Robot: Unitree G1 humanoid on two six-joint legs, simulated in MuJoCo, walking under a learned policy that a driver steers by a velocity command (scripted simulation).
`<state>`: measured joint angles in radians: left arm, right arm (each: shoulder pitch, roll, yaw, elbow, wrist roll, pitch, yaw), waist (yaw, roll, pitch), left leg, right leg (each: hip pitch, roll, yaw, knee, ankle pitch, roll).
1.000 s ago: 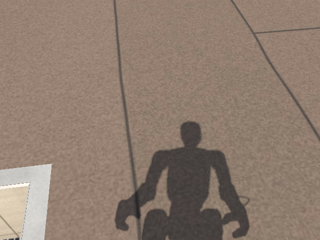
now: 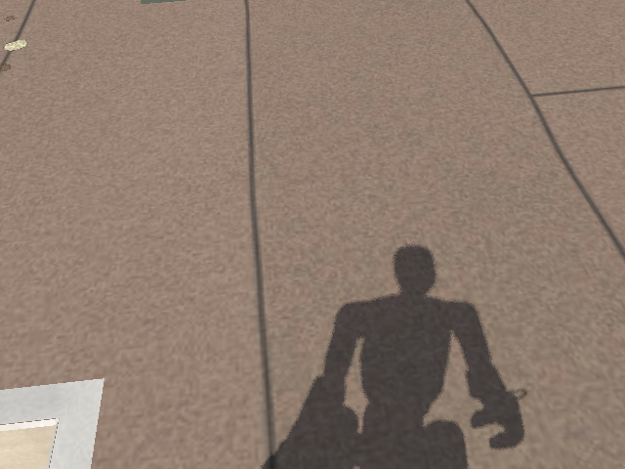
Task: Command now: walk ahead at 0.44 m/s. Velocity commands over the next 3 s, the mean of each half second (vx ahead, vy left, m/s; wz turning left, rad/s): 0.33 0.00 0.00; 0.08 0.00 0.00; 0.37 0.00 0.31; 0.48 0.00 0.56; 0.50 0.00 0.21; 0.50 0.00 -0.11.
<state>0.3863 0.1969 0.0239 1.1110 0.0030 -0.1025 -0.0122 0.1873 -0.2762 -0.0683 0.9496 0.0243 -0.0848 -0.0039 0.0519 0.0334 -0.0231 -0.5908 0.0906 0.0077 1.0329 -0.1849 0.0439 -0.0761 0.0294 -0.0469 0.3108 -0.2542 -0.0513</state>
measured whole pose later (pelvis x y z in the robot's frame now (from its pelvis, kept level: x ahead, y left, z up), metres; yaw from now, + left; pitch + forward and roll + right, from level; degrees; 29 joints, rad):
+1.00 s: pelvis +0.34 +0.03 -0.01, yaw +0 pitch +0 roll +0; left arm 0.19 0.21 0.05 1.09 -0.01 -0.02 0.03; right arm 0.21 -0.23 -0.04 1.05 0.01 -0.01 -0.02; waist 0.00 0.00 0.01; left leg -0.20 -0.01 0.06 0.54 -0.34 0.03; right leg -0.26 -0.03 0.01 0.57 -0.31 0.00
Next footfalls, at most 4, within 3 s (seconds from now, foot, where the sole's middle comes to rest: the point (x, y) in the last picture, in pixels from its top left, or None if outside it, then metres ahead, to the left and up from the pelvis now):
0.28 left None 0.35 0.14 -0.78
0.64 right None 0.44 -0.10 -0.78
1.66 left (281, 381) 0.74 0.18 -0.78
2.18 right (303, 266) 1.09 0.15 -0.78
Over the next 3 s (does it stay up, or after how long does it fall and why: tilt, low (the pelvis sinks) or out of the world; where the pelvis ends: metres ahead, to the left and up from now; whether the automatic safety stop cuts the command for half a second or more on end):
stays up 1.23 0.43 0.00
